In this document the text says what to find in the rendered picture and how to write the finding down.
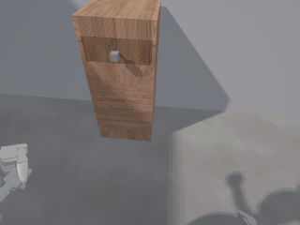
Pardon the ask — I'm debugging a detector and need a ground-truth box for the drawer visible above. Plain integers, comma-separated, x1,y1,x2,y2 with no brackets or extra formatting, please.
81,36,153,66

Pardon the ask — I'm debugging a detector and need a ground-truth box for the cabinet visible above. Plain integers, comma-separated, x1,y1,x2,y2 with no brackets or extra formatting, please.
71,0,161,142

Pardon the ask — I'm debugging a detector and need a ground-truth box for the robot right hand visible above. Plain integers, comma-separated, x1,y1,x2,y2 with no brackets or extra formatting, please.
237,210,258,225

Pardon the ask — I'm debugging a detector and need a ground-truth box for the robot left hand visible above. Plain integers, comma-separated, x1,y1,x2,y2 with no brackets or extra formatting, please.
0,143,32,203

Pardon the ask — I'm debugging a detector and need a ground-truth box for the handle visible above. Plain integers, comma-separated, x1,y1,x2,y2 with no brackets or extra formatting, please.
110,51,120,62

